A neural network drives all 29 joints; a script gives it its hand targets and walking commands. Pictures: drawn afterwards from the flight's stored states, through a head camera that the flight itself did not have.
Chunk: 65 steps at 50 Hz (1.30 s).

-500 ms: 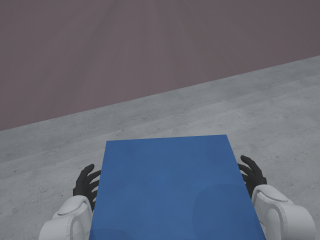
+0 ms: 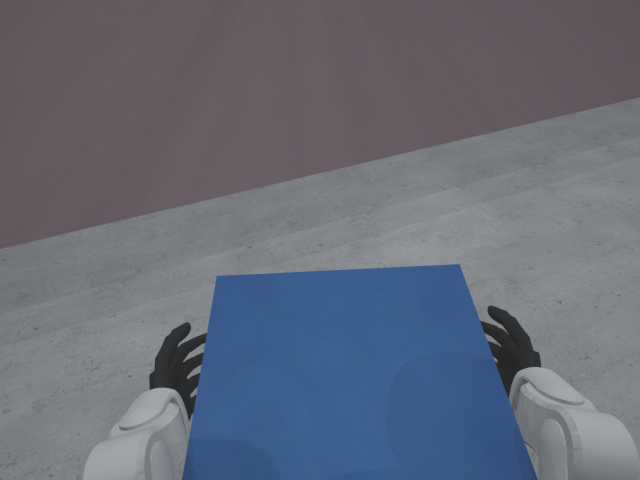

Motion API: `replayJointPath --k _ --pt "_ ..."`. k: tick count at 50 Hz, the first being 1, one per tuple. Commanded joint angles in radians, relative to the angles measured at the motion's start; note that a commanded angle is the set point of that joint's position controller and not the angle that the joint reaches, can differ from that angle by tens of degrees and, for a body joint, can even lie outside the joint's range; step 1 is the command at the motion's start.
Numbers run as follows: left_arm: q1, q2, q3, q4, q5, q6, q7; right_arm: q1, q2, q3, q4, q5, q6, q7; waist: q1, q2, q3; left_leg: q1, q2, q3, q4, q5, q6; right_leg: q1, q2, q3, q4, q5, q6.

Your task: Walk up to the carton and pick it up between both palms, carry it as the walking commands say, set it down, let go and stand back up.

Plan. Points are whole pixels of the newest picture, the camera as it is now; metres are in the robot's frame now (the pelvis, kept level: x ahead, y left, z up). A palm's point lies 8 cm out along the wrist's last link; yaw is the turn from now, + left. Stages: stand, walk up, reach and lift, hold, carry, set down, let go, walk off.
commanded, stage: carry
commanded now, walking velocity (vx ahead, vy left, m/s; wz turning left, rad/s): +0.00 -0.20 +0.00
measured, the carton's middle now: (344, 406) +0.23 +0.00 +0.03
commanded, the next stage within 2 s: none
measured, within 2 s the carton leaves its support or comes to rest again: neither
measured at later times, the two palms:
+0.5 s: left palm (191, 399) +0.22 +0.15 +0.10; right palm (549, 385) +0.21 -0.21 +0.10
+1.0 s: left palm (309, 435) +0.18 +0.04 +0.09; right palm out of the picture +0.16 -0.33 +0.10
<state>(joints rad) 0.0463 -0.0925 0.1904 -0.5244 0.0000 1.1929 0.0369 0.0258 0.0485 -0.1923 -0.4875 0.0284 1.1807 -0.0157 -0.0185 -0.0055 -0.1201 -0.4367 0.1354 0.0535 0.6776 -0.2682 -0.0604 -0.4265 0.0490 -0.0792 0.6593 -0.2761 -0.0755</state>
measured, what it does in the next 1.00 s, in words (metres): steps to the right: left foot, then right foot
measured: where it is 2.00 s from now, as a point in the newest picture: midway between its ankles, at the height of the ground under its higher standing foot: outside the picture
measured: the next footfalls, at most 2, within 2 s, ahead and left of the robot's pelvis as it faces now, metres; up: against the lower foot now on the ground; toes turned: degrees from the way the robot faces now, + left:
left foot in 0.34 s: +0.04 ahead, +0.11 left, +0.00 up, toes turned +8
right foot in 0.62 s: +0.03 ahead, -0.21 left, +0.00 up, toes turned -10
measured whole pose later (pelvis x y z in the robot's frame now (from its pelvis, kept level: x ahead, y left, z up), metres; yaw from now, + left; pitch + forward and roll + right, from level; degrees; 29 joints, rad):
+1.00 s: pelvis -0.05 -0.15 +0.02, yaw -2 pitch +4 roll -1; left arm 0.07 -0.07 0.20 -0.55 -0.01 1.19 0.02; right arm 0.07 0.11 -0.20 -0.51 0.02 1.15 -0.01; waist 0.00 -0.02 -0.11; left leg -0.34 0.12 0.13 0.57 -0.28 -0.02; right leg -0.51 -0.03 -0.10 0.90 -0.41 0.02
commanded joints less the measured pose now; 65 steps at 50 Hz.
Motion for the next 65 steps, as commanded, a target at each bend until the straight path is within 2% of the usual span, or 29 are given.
replayJointPath --k 1,5,7,9,10,12,15,17,18,19,21,24,30,31,33,34,37,41,43,44,45,47,50,55,57,58,59,61,65 --pt "-0.406 -0.686 -0.802 -0.151 -0.245 -0.002 -0.086 -0.393 0.720 0.781 -0.143 0.234 -0.004 0.091 0.002 0.070 -0.150 0.140 0.089 -0.062 -0.117 0.075 0.056 -0.028 -0.128 0.107 -0.132 -0.017 0.002" --pt "-0.412 -0.690 -0.811 -0.139 -0.255 0.000 -0.093 -0.384 0.707 0.775 -0.135 0.223 -0.002 0.084 0.015 0.219 -0.148 0.080 0.212 -0.190 -0.252 0.056 0.091 0.008 -0.068 0.034 0.013 -0.103 0.038" --pt "-0.420 -0.699 -0.808 -0.131 -0.266 -0.004 -0.100 -0.395 0.713 0.783 -0.149 0.215 -0.004 0.080 0.020 0.144 -0.120 -0.004 0.157 -0.102 -0.206 -0.023 0.062 0.081 -0.086 0.054 -0.081 -0.103 0.027" --pt "-0.419 -0.683 -0.786 -0.119 -0.258 -0.008 -0.103 -0.404 0.717 0.798 -0.168 0.213 -0.004 0.077 0.010 -0.146 -0.108 -0.052 -0.012 0.084 0.056 -0.073 0.003 0.095 -0.227 0.248 -0.307 0.016 -0.028" --pt "-0.414 -0.688 -0.779 -0.116 -0.253 -0.007 -0.103 -0.426 0.715 0.800 -0.172 0.219 -0.005 0.076 0.012 -0.209 -0.120 -0.050 -0.063 0.091 0.164 -0.163 0.004 0.092 -0.276 0.293 -0.345 0.085 -0.080" --pt "-0.407 -0.702 -0.785 -0.138 -0.254 -0.011 -0.101 -0.420 0.733 0.801 -0.164 0.231 -0.007 0.083 0.020 -0.159 -0.139 -0.047 -0.075 0.046 0.298 -0.272 0.035 0.103 -0.289 0.257 -0.321 0.185 -0.130" --pt "-0.410 -0.710 -0.798 -0.166 -0.248 -0.018 -0.093 -0.402 0.743 0.798 -0.168 0.242 -0.017 0.094 0.007 -0.097 -0.179 0.061 -0.074 0.075 -0.017 -0.073 0.051 0.138 -0.221 0.138 -0.204 0.312 -0.083" --pt "-0.383 -0.688 -0.802 -0.154 -0.238 -0.013 -0.085 -0.375 0.717 0.787 -0.151 0.238 -0.015 0.092 -0.005 0.005 -0.205 0.294 0.070 -0.089 -0.259 0.078 0.079 -0.014 -0.167 0.085 -0.046 0.255 -0.016" --pt "-0.356 -0.674 -0.812 -0.159 -0.239 -0.006 -0.085 -0.336 0.692 0.777 -0.139 0.230 -0.013 0.091 -0.002 0.261 -0.193 0.349 0.344 -0.395 -0.326 0.355 0.173 -0.167 -0.081 0.010 0.103 -0.049 0.058" --pt "-0.403 -0.687 -0.825 -0.169 -0.242 -0.007 -0.086 -0.332 0.702 0.764 -0.135 0.236 -0.014 0.089 -0.005 0.325 -0.151 0.317 0.435 -0.459 -0.349 0.503 0.268 -0.241 -0.083 0.031 0.288 -0.244 0.085" --pt "-0.429 -0.723 -0.834 -0.162 -0.254 -0.016 -0.093 -0.353 0.724 0.765 -0.153 0.224 -0.023 0.089 0.000 0.154 -0.134 0.264 0.344 -0.304 -0.331 0.458 0.224 -0.193 -0.137 0.096 0.362 -0.200 0.100" --pt "-0.424 -0.739 -0.823 -0.166 -0.254 -0.032 -0.093 -0.384 0.748 0.771 -0.196 0.230 -0.037 0.092 0.007 0.217 -0.126 0.219 0.207 -0.088 -0.302 0.469 0.122 -0.081 -0.089 -0.003 0.177 -0.117 0.101" --pt "-0.327 -0.670 -0.790 -0.145 -0.245 -0.023 -0.080 -0.295 0.678 0.769 -0.206 0.210 -0.026 0.076 0.019 0.214 -0.195 0.220 0.164 -0.030 -0.167 0.406 0.070 0.165 -0.048 -0.096 -0.272 -0.007 0.095" --pt "-0.325 -0.654 -0.784 -0.146 -0.245 -0.021 -0.083 -0.287 0.671 0.773 -0.204 0.204 -0.023 0.074 0.020 0.150 -0.207 0.163 0.134 0.001 -0.092 0.323 0.040 0.249 -0.112 -0.040 -0.330 0.050 0.091" --pt "-0.338 -0.642 -0.768 -0.133 -0.229 -0.023 -0.086 -0.336 0.664 0.806 -0.226 0.215 -0.018 0.076 0.016 -0.220 -0.169 -0.088 -0.019 0.099 0.090 -0.190 -0.022 0.300 -0.361 0.236 -0.306 0.453 -0.030" --pt "-0.351 -0.660 -0.774 -0.164 -0.238 -0.023 -0.086 -0.368 0.688 0.816 -0.231 0.230 -0.015 0.079 0.026 -0.253 -0.173 -0.095 -0.033 0.068 0.255 -0.342 -0.008 0.284 -0.358 0.210 -0.277 0.548 -0.091" --pt "-0.376 -0.696 -0.784 -0.187 -0.237 -0.032 -0.090 -0.407 0.733 0.842 -0.237 0.260 -0.024 0.098 0.023 -0.195 -0.166 -0.085 -0.045 0.042 0.358 -0.288 0.028 0.225 -0.307 0.100 -0.248 0.467 -0.113" --pt "-0.350 -0.677 -0.791 -0.187 -0.230 -0.030 -0.081 -0.372 0.705 0.818 -0.224 0.257 -0.022 0.092 0.018 -0.147 -0.198 0.051 -0.079 0.093 -0.029 -0.099 0.050 0.210 -0.260 0.077 -0.189 0.365 -0.092" --pt "-0.341 -0.653 -0.794 -0.165 -0.228 -0.019 -0.076 -0.358 0.682 0.798 -0.195 0.246 -0.017 0.087 0.002 -0.051 -0.205 0.277 0.045 -0.027 -0.296 0.077 0.068 0.058 -0.214 0.049 -0.072 0.256 -0.028" --pt "-0.332 -0.640 -0.801 -0.168 -0.230 -0.011 -0.075 -0.327 0.656 0.782 -0.170 0.232 -0.015 0.085 0.003 0.213 -0.185 0.384 0.337 -0.361 -0.356 0.346 0.148 -0.148 -0.128 -0.014 0.095 -0.038 0.058" --pt "-0.390 -0.657 -0.820 -0.189 -0.238 -0.009 -0.078 -0.307 0.678 0.758 -0.153 0.236 -0.016 0.084 -0.005 0.305 -0.114 0.324 0.439 -0.449 -0.368 0.468 0.268 -0.240 -0.095 0.014 0.259 -0.261 0.084" --pt "-0.433 -0.710 -0.833 -0.183 -0.258 -0.016 -0.090 -0.336 0.713 0.754 -0.168 0.223 -0.023 0.084 -0.001 0.155 -0.105 0.245 0.358 -0.313 -0.365 0.350 0.243 -0.191 -0.151 0.099 0.377 -0.209 0.101" --pt "-0.436 -0.732 -0.832 -0.184 -0.262 -0.031 -0.092 -0.381 0.741 0.770 -0.211 0.226 -0.037 0.089 0.011 0.225 -0.095 0.180 0.205 -0.071 -0.337 0.323 0.126 -0.075 -0.118 0.006 0.187 -0.106 0.099" --pt "-0.337 -0.667 -0.796 -0.150 -0.251 -0.020 -0.081 -0.300 0.673 0.766 -0.218 0.207 -0.023 0.072 0.020 0.216 -0.148 0.191 0.171 -0.027 -0.218 0.292 0.087 0.118 -0.047 -0.106 -0.195 -0.043 0.098" --pt "-0.324 -0.633 -0.778 -0.144 -0.249 -0.013 -0.085 -0.282 0.659 0.773 -0.210 0.196 -0.015 0.067 0.020 0.065 -0.169 0.087 0.097 0.043 -0.049 0.142 0.025 0.270 -0.168 0.008 -0.347 0.079 0.086" --pt "-0.340 -0.623 -0.769 -0.135 -0.239 -0.017 -0.089 -0.301 0.654 0.795 -0.232 0.199 -0.013 0.069 0.020 -0.213 -0.140 -0.109 -0.023 0.105 0.085 -0.170 -0.023 0.304 -0.383 0.279 -0.366 0.338 0.007" --pt "-0.350 -0.649 -0.772 -0.151 -0.246 -0.019 -0.089 -0.346 0.671 0.810 -0.225 0.217 -0.007 0.072 0.024 -0.276 -0.151 -0.111 -0.037 0.043 0.251 -0.363 -0.011 0.274 -0.400 0.285 -0.323 0.454 -0.072" --pt "-0.370 -0.693 -0.778 -0.181 -0.250 -0.027 -0.097 -0.402 0.727 0.840 -0.237 0.248 -0.014 0.089 0.024 -0.173 -0.166 -0.074 -0.042 -0.009 0.395 -0.309 0.014 0.220 -0.354 0.174 -0.309 0.356 -0.085" --pt "-0.377 -0.705 -0.776 -0.185 -0.236 -0.040 -0.097 -0.409 0.741 0.845 -0.227 0.260 -0.025 0.093 0.027 -0.147 -0.186 -0.059 -0.063 0.018 0.290 -0.235 0.026 0.238 -0.323 0.141 -0.302 0.269 -0.075"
